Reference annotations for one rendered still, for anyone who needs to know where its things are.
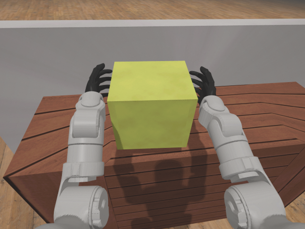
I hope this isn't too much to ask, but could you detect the robot right hand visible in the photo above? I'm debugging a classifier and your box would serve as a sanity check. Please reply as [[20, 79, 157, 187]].
[[189, 66, 216, 105]]

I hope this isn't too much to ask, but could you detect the robot right forearm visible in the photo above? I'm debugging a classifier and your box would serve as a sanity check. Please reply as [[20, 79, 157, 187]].
[[198, 95, 286, 215]]

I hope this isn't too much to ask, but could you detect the right robot upper arm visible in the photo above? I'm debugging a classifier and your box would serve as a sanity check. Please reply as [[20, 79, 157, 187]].
[[224, 181, 305, 229]]

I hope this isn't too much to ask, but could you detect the robot left forearm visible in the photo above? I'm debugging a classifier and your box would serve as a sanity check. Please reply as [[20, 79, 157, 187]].
[[54, 91, 106, 220]]

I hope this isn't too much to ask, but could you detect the pedestal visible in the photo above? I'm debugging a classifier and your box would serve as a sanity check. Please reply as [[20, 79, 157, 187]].
[[3, 82, 305, 229]]

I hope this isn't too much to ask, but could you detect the robot left hand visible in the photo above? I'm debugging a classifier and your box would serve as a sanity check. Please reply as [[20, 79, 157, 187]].
[[85, 63, 112, 98]]

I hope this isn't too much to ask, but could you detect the left robot upper arm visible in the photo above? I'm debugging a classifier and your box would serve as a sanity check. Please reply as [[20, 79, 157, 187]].
[[35, 186, 109, 229]]

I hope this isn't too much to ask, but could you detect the carton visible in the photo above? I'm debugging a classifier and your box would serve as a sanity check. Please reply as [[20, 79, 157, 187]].
[[107, 61, 198, 150]]

